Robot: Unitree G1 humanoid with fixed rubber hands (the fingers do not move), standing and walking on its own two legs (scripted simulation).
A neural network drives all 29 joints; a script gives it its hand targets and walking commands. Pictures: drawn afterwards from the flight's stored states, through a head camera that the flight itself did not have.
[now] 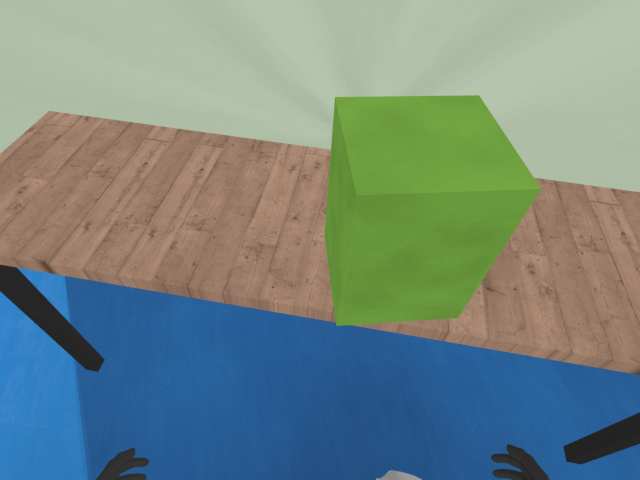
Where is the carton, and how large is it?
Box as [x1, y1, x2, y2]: [325, 95, 540, 325]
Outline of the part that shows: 478,95 335,97 325,222 325,242 336,325 457,317 540,189 539,186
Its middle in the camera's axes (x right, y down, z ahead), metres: +0.12 -0.04 +0.58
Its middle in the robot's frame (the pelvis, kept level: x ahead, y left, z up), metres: +0.46 -0.12 +0.05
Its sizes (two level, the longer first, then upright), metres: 0.201 0.190 0.284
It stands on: a table, 0.66 m high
